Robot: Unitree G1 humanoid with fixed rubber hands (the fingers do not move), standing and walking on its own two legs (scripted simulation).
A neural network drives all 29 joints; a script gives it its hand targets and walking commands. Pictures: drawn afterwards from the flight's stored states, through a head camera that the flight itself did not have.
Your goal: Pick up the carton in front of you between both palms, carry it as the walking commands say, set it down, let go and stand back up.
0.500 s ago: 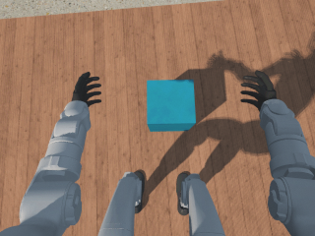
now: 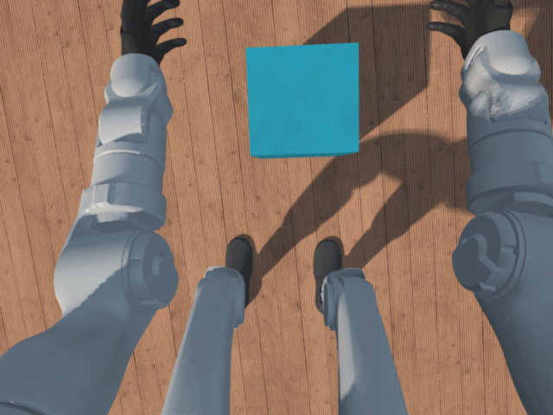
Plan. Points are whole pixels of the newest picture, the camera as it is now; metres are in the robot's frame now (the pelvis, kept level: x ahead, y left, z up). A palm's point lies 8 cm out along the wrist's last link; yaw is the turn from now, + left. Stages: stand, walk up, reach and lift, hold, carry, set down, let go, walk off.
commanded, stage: reach and lift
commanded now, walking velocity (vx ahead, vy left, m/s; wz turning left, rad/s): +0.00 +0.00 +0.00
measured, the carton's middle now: (300, 111) +0.52 -0.03 -0.52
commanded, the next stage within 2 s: none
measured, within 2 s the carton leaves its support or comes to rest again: leaves its support in 1.64 s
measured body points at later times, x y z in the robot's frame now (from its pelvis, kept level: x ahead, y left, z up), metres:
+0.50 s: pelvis -0.05 +0.02 -0.22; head +0.33 -0.01 +0.03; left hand +0.53 +0.16 -0.38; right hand +0.53 -0.22 -0.38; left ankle +0.06 +0.14 -0.61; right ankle +0.06 -0.11 -0.61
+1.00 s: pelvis -0.04 +0.01 -0.28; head +0.34 -0.02 -0.06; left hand +0.54 +0.15 -0.46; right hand +0.54 -0.21 -0.46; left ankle +0.06 +0.14 -0.61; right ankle +0.06 -0.11 -0.61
